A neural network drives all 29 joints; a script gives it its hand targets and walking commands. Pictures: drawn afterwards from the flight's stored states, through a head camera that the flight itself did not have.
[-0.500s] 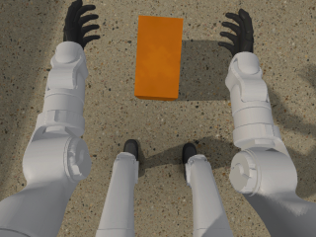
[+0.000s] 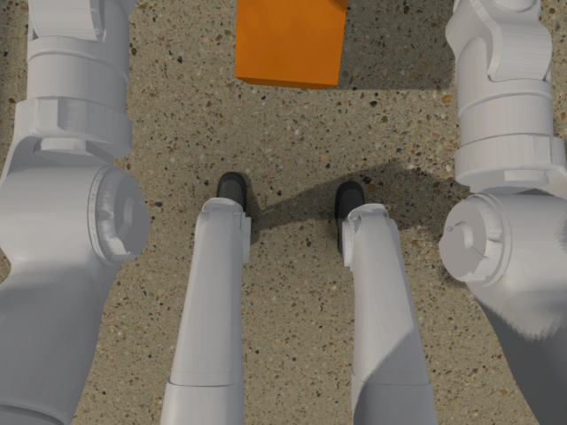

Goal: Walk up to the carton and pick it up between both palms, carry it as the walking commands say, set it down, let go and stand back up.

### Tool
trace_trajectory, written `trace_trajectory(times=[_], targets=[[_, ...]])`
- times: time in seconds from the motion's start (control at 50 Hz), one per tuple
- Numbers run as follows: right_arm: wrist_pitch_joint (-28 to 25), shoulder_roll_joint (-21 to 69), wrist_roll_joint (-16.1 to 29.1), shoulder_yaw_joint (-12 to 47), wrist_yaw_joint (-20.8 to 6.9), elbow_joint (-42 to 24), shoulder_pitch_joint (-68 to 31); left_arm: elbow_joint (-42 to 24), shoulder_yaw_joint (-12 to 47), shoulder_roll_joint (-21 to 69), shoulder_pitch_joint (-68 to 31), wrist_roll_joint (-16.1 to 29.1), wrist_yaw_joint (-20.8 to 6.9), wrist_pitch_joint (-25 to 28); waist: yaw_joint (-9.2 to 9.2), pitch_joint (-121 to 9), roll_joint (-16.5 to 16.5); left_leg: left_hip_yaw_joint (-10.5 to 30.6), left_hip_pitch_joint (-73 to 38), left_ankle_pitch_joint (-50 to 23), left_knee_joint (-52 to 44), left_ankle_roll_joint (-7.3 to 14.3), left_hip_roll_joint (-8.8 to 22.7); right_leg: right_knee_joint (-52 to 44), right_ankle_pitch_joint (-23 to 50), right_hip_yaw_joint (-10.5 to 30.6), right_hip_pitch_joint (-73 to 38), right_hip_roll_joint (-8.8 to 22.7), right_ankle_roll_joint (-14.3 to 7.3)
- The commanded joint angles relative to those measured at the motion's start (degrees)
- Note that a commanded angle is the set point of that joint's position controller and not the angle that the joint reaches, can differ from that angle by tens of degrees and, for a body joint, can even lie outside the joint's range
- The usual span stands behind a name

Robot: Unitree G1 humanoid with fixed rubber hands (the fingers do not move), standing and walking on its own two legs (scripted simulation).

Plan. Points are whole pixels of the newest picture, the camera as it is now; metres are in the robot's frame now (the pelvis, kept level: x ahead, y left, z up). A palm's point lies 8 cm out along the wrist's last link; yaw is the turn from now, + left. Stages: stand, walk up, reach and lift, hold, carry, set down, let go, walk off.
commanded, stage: reach and lift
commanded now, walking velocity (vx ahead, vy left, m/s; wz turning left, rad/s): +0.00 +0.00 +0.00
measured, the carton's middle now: out of the picture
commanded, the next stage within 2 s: none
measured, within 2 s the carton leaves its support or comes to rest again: neither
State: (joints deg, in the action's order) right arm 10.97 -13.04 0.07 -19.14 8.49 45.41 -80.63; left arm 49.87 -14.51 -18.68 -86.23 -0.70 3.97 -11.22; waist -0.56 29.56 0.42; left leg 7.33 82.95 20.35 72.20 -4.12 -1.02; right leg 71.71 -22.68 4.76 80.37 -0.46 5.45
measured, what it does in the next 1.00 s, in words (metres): lowers itself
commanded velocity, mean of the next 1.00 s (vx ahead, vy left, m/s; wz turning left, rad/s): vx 0.00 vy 0.00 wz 0.00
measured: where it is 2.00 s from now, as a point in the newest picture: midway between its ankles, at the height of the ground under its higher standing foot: (289, 230)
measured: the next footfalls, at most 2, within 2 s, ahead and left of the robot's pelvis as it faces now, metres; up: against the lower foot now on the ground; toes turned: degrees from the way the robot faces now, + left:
none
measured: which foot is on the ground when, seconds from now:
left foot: down 0.00-1.00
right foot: down 0.00-1.00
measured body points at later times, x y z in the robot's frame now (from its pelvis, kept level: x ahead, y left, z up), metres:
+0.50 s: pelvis -0.02 +0.00 -0.16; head +0.37 +0.01 +0.05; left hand +0.58 +0.18 -0.32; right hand +0.57 -0.15 -0.32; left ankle +0.11 +0.15 -0.60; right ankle +0.09 -0.16 -0.60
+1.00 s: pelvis -0.01 +0.00 -0.24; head +0.38 +0.00 -0.04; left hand +0.58 +0.17 -0.44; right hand +0.57 -0.15 -0.44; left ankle +0.11 +0.15 -0.60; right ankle +0.09 -0.16 -0.60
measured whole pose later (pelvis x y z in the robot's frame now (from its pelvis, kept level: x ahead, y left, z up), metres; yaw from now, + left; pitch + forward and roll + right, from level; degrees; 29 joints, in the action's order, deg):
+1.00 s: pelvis -0.01 +0.00 -0.24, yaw -3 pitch +36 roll -2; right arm 6.1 -17.0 8.1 -9.8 8.7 64.4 -95.0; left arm 66.8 -6.7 -24.3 -95.6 7.3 4.9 -6.3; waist -1.0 30.0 -0.9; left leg 7.7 125.2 32.7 122.4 -6.5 -2.7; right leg 122.0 -34.4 7.2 123.3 -5.2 8.8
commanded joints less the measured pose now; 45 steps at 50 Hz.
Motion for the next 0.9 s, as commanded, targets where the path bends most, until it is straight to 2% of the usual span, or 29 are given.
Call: trace_trajectory(times=[0.0, 0.02, 0.06, 0.1, 0.12, 0.14, 0.16, 0.22, 0.24, 0.26, 0.28, 0.3, 0.32, 0.34, 0.38, 0.42, 0.48, 0.52, 0.54, 0.56, 0.58, 0.6, 0.62, 0.64, 0.66, 0.68, 0.72, 0.82, 0.88], targets=[[-0.8, -3.5, 0.4, -0.3, 0.4, -1.6, -19.5, 2.5, -2.7, -7.6, -16.4, -1.6, -0.8, 1.1, 1.50, -94.4, -1.5, -13.1, -23.4, -10.6, 2.1, 1.8, -5.6, 3.1, 12.0, -12.0, -22.1, -6.3, 0.6], [-0.7, -5.0, -1.3, 0.0, 1.1, -1.4, -20.2, 5.0, -3.6, -7.9, -15.2, -2.2, -1.3, 0.7, 0.29, -93.6, -2.4, -13.5, -21.9, -8.2, 4.0, 1.3, -5.4, 4.8, 9.5, -12.4, -20.5, -6.6, 0.6], [-0.9, -6.1, -4.2, -2.9, 1.5, -1.6, -19.6, 3.4, -2.6, -6.6, -18.2, -2.1, -1.6, 0.5, 2.92, -97.6, 0.7, -12.5, -22.9, -11.3, 5.5, 0.0, -5.3, 7.2, 11.7, -13.7, -17.4, -7.3, 0.3], [-0.3, -5.7, -5.5, -5.4, 1.3, 3.1, -18.3, 6.8, -4.4, -9.0, -15.2, -4.9, -1.4, 1.4, 1.38, -87.9, 2.3, -12.9, -14.7, -7.8, 8.1, -0.1, -5.2, 9.1, 9.4, -12.4, -9.8, -7.4, 0.2], [-0.5, -3.3, -3.9, -3.4, 0.8, 3.5, -19.2, 6.8, -3.8, -7.9, -15.9, -3.8, -1.9, 1.9, 1.56, -85.6, 0.7, -13.6, -10.4, -3.3, 7.7, 0.4, -4.9, 8.3, 7.1, -12.3, -10.3, -7.0, 0.3], [-0.7, -1.5, -3.9, -3.0, 0.8, 3.2, -18.2, 5.0, -4.0, -8.9, -18.6, -3.7, -1.9, 2.4, 2.01, -90.4, 0.0, -13.6, -11.1, -5.5, 10.6, 0.4, -4.7, 11.6, 10.1, -13.0, -10.6, -7.0, 0.9], [-0.9, -2.0, -2.3, -1.9, 0.7, 1.6, -22.6, 1.3, -4.2, -10.7, -20.6, -3.3, -1.3, 3.2, -0.18, -93.6, 0.1, -14.8, -9.7, -5.0, 12.0, 0.1, -5.1, 12.4, 10.1, -11.9, -12.6, -6.8, 0.7], [-1.7, -3.9, 1.9, 1.7, 1.4, -6.2, -29.2, -5.5, 2.5, -11.0, -28.0, 2.0, 0.0, 3.6, 0.53, -109.0, 2.0, -14.7, -14.9, -11.5, 16.4, 0.3, -4.7, 16.9, 13.7, -12.4, -15.8, -6.7, 0.2], [-1.0, -6.9, 2.9, 3.7, 1.5, -3.9, -30.1, -3.1, 0.6, -14.6, -28.5, 0.9, 0.4, 2.9, -2.44, -111.5, 1.4, -16.3, -12.6, -8.4, 17.4, 1.0, -4.3, 17.4, 9.8, -11.3, -15.5, -5.8, 0.3], [-0.5, -6.6, 5.4, 6.1, 1.7, -8.7, -32.1, -10.3, 1.4, -15.2, -30.8, 1.7, 0.9, 3.0, -4.44, -118.3, 0.6, -17.9, -14.8, -9.5, 17.7, 1.4, -4.6, 18.0, 11.9, -11.0, -20.7, -6.6, 0.0], [0.9, -6.3, 6.9, 8.4, 2.3, -4.2, -34.1, -4.8, 3.2, -16.8, -31.6, 3.0, 1.0, 2.0, -3.78, -121.5, -1.5, -17.3, -16.9, -8.2, 19.5, 1.6, -4.4, 20.1, 11.3, -11.6, -23.4, -6.2, 1.0], [1.0, -7.1, 7.9, 9.2, 2.7, -3.9, -33.5, -1.8, 5.7, -14.2, -30.7, 5.8, 1.2, 1.5, -1.25, -120.9, 0.5, -17.4, -20.0, -10.4, 21.5, 1.0, -4.5, 21.6, 13.9, -12.4, -22.7, -6.2, 1.0], [0.7, -9.1, 7.9, 9.2, 3.7, -11.1, -33.8, -9.5, 6.1, -15.8, -31.6, 7.1, 1.9, 1.5, 0.01, -129.9, 1.2, -17.1, -26.9, -18.5, 23.8, 0.6, -4.2, 24.0, 20.6, -13.1, -27.8, -6.6, 0.9], [0.6, -11.7, 6.6, 8.1, 4.7, -10.3, -33.0, -8.9, 5.7, -17.9, -32.4, 6.6, 2.6, 1.6, -0.84, -128.6, 1.6, -16.4, -24.8, -18.9, 25.5, 0.2, -3.8, 24.8, 20.3, -12.0, -25.6, -6.1, 0.5], [0.7, -13.5, 6.1, 6.1, 4.7, -7.0, -30.8, -4.1, 7.5, -14.7, -29.5, 8.6, 2.8, 0.8, 1.64, -120.6, 2.4, -14.0, -23.8, -19.1, 26.8, 0.1, -3.3, 26.6, 16.5, -13.1, -13.3, -6.5, -0.1], [0.8, -12.2, 6.1, 4.9, 4.2, -5.6, -29.7, -5.0, 6.3, -13.2, -29.1, 7.2, 2.8, 0.7, -1.43, -111.5, 3.9, -14.8, -17.0, -13.6, 27.2, 0.9, -3.2, 27.4, 12.6, -12.7, -6.9, -6.4, -0.6], [-0.8, -10.5, 5.7, 4.8, 2.5, -1.6, -29.2, -1.5, 6.5, -11.2, -29.1, 6.9, 2.0, 1.7, 0.69, -106.1, 4.0, -14.4, -14.2, -11.4, 27.4, 0.6, -2.7, 29.6, 10.4, -14.0, -2.4, -5.8, -0.1], [-0.7, -10.0, 5.5, 5.4, 1.5, 6.4, -27.9, 7.8, 5.4, -11.0, -26.6, 6.9, 1.2, 1.4, 1.08, -94.1, 0.2, -14.6, -5.5, -5.3, 29.0, 0.0, -2.5, 30.6, 6.1, -14.3, 2.0, -4.9, 0.2], [-1.1, -9.5, 5.6, 5.8, 1.2, 4.9, -28.0, 7.8, 4.7, -10.4, -25.2, 6.4, 0.7, 1.5, -0.39, -91.7, 0.2, -15.5, -2.7, -3.7, 28.9, 0.4, -2.8, 29.9, 5.1, -13.4, 1.5, -5.3, 0.4], [-1.7, -10.2, 4.0, 3.8, 0.9, 7.9, -26.9, 11.0, 4.3, -10.8, -24.3, 5.2, 0.5, 2.1, 0.78, -90.0, -1.1, -14.2, -1.3, -2.3, 29.6, 0.5, -3.2, 31.4, 3.8, -13.6, 2.7, -4.8, 0.3], [-1.9, -7.6, 4.5, 4.6, 0.6, 5.6, -27.3, 7.6, 5.0, -10.1, -25.5, 4.9, 0.2, 2.5, -0.61, -91.5, 0.6, -13.6, -3.4, -5.0, 30.1, 0.6, -3.0, 32.3, 5.8, -13.2, 3.3, -5.0, 0.7], [-2.9, -10.7, 2.8, 3.0, 0.5, 4.7, -29.0, 6.9, 5.4, -9.9, -25.8, 5.1, 0.4, 3.3, 2.07, -92.7, 1.0, -13.5, -4.3, -9.1, 32.5, 0.2, -2.7, 33.0, 8.4, -13.3, 3.9, -5.2, 0.7], [-3.3, -9.3, 4.2, 5.0, 0.2, 4.5, -29.8, 6.5, 4.8, -8.4, -26.7, 5.4, 0.5, 3.6, -0.73, -95.7, 0.6, -13.6, -7.7, -11.7, 32.7, -0.1, -3.1, 33.1, 9.9, -13.2, 2.7, -4.5, 0.7], [-3.5, -10.0, 3.5, 3.6, 0.2, 8.8, -28.8, 6.9, 5.9, -9.4, -28.6, 4.9, 0.5, 4.0, 0.97, -94.9, 3.2, -12.2, -10.0, -13.8, 33.5, -0.5, -2.3, 35.2, 10.4, -13.2, 6.3, -4.8, 0.4], [-4.2, -10.5, 5.0, 4.3, -0.2, 6.4, -29.7, 8.4, 6.5, -7.4, -26.9, 6.0, 0.5, 4.0, 0.35, -93.4, 4.7, -12.7, -10.0, -13.7, 34.4, -0.5, -2.7, 36.0, 9.9, -14.0, 9.8, -4.6, -0.2], [-4.2, -11.0, 4.1, 3.5, -0.1, 8.0, -28.9, 5.3, 7.0, -8.5, -27.5, 6.0, 1.1, 4.3, 2.50, -96.5, 3.9, -11.9, -13.4, -14.1, 34.3, -0.2, -2.9, 36.2, 9.6, -14.1, 8.3, -4.8, 0.3], [-4.9, -10.0, 6.9, 6.5, 0.4, 5.4, -30.9, 0.8, 6.7, -11.2, -31.9, 6.6, 1.8, 5.8, -0.04, -98.8, 3.2, -13.2, -10.4, -16.2, 36.9, -0.4, -2.7, 37.7, 12.8, -12.6, 5.6, -4.8, -0.2], [-6.3, -14.3, 7.2, 7.7, 1.0, 7.3, -33.2, 6.4, 8.0, -12.9, -30.8, 7.5, 2.0, 6.5, 0.58, -93.8, 2.2, -12.1, -4.8, -15.6, 40.2, -0.2, -1.8, 41.1, 13.1, -12.0, 6.6, -4.5, 0.6], [-6.6, -13.1, 8.9, 8.5, 0.3, 10.3, -32.3, 7.4, 8.2, -9.9, -29.9, 8.4, 1.5, 6.9, 0.05, -87.7, 5.5, -12.7, -8.2, -17.1, 42.3, -0.6, -2.2, 41.8, 10.9, -12.1, 13.0, -4.5, -0.7]])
